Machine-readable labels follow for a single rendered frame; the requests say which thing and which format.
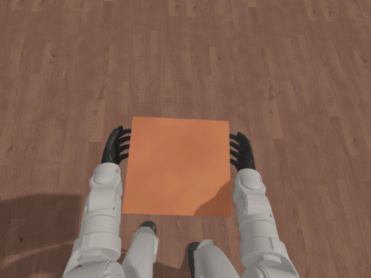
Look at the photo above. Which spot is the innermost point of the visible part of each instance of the robot right thigh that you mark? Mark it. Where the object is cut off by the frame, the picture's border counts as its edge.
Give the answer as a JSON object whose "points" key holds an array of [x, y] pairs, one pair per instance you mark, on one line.
{"points": [[211, 262]]}

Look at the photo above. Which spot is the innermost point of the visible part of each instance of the right robot forearm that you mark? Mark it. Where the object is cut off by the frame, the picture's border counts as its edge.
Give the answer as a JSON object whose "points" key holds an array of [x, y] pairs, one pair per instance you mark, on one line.
{"points": [[259, 236]]}

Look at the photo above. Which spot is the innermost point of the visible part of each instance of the robot right hand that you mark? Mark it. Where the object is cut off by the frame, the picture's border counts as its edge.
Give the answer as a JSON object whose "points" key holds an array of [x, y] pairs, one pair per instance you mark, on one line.
{"points": [[245, 157]]}

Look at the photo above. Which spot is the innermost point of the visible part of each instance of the left robot forearm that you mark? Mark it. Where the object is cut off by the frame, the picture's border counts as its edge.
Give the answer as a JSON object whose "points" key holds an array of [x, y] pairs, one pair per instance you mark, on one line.
{"points": [[99, 235]]}

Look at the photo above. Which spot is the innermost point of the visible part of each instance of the right robot upper arm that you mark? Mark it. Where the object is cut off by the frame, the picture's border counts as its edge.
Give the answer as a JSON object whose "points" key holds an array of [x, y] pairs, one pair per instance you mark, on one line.
{"points": [[259, 271]]}

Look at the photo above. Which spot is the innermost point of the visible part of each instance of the carton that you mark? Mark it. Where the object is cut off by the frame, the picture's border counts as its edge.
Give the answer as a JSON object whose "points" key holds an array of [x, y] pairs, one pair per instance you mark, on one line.
{"points": [[178, 167]]}

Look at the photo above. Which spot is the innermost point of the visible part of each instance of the robot left hand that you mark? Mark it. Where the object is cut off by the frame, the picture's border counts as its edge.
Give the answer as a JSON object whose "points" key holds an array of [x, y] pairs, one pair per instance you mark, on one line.
{"points": [[113, 148]]}

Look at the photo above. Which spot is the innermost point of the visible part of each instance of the right robot shin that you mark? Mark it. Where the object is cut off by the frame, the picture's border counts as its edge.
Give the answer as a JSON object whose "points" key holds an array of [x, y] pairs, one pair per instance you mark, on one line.
{"points": [[203, 243]]}

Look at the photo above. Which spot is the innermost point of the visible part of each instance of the left robot upper arm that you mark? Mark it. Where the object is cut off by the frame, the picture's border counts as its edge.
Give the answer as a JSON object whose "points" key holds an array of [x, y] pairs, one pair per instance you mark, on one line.
{"points": [[103, 269]]}

